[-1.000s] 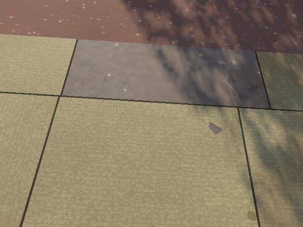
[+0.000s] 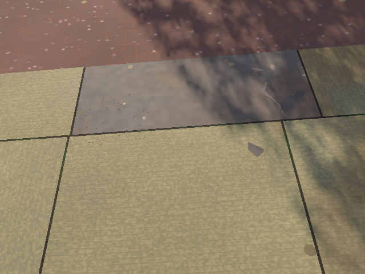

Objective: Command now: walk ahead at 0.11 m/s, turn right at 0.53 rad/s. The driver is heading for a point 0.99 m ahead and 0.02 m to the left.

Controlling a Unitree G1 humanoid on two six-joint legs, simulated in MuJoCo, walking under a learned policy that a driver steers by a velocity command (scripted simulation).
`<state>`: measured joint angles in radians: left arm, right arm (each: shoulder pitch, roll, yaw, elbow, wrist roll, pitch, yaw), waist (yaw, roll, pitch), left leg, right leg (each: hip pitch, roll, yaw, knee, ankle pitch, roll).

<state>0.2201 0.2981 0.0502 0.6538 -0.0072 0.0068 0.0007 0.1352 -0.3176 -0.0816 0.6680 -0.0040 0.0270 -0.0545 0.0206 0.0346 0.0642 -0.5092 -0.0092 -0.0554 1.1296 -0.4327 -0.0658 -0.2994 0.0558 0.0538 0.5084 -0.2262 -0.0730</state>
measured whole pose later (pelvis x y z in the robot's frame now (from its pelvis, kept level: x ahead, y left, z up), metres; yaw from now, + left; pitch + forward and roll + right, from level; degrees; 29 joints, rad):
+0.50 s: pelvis +0.12 +0.03 +0.01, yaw -14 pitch +1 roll +0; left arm 0.26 0.31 0.05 0.66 -0.01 -0.04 0.00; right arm 0.36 -0.26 -0.05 0.77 0.00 -0.10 0.00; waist -0.03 -0.05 -0.01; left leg -0.12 -0.03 -0.03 0.35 -0.25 0.03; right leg -0.55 0.00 0.08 1.02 -0.29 -0.01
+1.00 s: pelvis +0.35 -0.09 +0.01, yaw -6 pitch +0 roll -2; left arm 0.29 0.27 0.06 0.75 0.01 -0.10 -0.02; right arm 0.26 -0.33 -0.06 0.75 0.03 -0.03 -0.01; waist 0.02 0.05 0.04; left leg -0.63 0.09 -0.06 1.10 -0.22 -0.01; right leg -0.12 0.03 -0.13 0.31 -0.19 -0.04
